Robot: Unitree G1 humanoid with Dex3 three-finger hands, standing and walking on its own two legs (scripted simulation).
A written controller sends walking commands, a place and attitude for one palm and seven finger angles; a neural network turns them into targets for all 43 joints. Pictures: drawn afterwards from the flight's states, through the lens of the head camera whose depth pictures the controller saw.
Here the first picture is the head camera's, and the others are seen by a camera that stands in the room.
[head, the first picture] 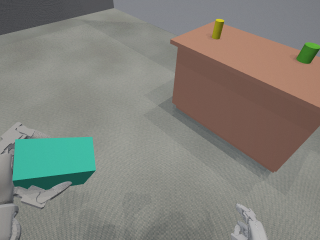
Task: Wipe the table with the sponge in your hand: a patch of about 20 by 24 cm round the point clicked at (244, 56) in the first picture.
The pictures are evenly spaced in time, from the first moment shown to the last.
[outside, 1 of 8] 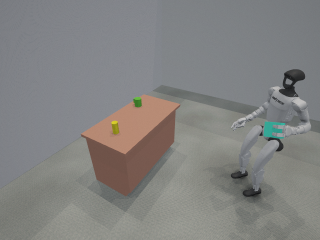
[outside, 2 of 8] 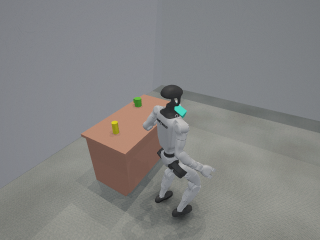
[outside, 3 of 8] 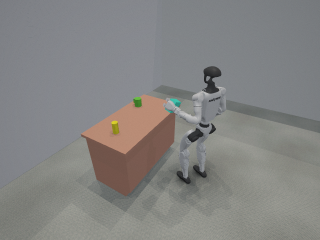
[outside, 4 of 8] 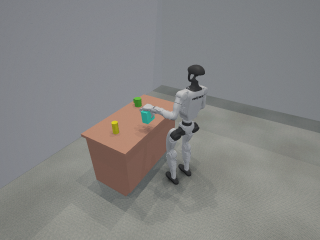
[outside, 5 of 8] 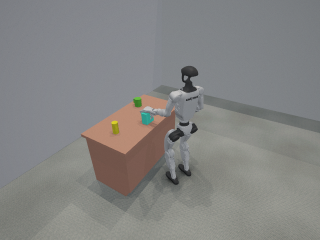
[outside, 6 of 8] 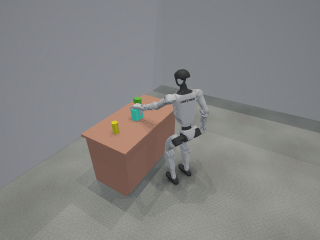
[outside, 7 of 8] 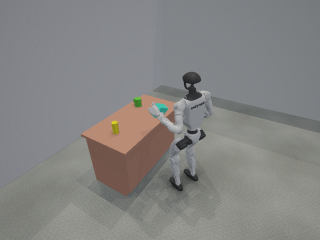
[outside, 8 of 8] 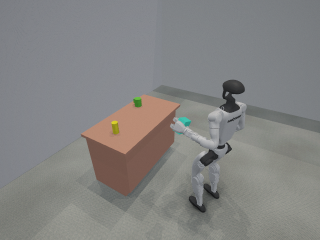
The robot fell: no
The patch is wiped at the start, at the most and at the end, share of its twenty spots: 0.00 0.85 0.85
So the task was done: no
